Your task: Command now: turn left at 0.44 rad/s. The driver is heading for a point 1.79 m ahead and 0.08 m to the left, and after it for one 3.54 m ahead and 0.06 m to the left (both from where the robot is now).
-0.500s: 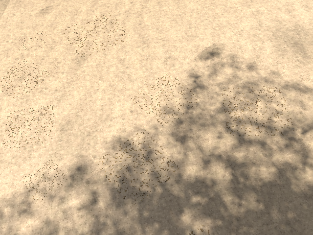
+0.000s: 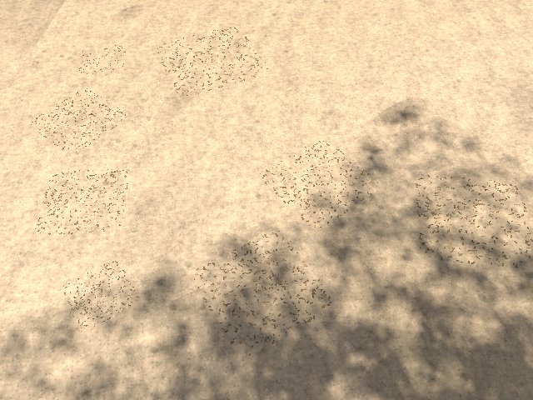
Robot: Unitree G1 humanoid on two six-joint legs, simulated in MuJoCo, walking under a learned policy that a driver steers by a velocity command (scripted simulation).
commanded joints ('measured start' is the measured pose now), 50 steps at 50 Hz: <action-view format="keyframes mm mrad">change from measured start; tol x32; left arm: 1 21 155 42 -70 10 -14 5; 50 148 145 6 -45 -33 -73 -42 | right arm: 1 -9 -103 -32 -98 0 -5 3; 50 -68 -147 -36 -76 -21 -149 60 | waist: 1 2 -262 -98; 13 -19 -171 -139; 15 3 250 -131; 50 41 -111 21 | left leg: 1 -218 -9 75 246 -197 -2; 4 -276 80 78 559 -290 -50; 13 73 36 282 -77 59 -7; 16 279 461 -396 -244 660 357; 24 144 229 54 -272 399 194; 33 236 388 -166 -410 -261 278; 39 279 363 -14 -447 -141 234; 44 13 255 236 -196 -74 132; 47 -619 59 136 559 -315 0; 50 -584 138 135 447 -47 10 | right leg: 1 182 -379 379 -199 338 -224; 12 138 -330 19 -94 446 -160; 17 -422 -66 56 698 -388 84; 43 84 -59 -129 -41 15 -43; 46 500 -411 691 -299 -250 -336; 50 366 -325 445 -340 -44 -270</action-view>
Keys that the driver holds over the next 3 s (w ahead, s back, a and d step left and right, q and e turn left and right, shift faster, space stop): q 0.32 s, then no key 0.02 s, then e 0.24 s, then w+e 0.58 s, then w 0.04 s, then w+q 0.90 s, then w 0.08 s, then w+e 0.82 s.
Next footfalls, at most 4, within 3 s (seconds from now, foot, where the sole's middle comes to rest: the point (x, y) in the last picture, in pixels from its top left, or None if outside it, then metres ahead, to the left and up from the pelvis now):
0.28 left None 0.02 0.15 -0.77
0.90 right None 0.08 -0.08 -0.77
1.32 left None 0.46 0.09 -0.77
1.80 right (340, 319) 0.68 -0.15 -0.77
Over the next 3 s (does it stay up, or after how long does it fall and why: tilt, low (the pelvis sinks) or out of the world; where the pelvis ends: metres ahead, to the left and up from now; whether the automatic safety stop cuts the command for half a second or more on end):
stays up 1.15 0.05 0.01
